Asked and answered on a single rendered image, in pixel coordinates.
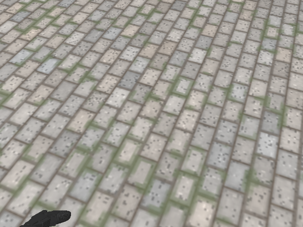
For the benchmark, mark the robot left hand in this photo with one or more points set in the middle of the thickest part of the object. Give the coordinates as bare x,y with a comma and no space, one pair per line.
48,219

